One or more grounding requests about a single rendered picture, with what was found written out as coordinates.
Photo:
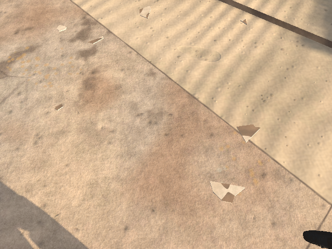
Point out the robot right hand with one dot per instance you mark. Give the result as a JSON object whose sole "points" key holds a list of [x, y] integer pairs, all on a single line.
{"points": [[320, 238]]}

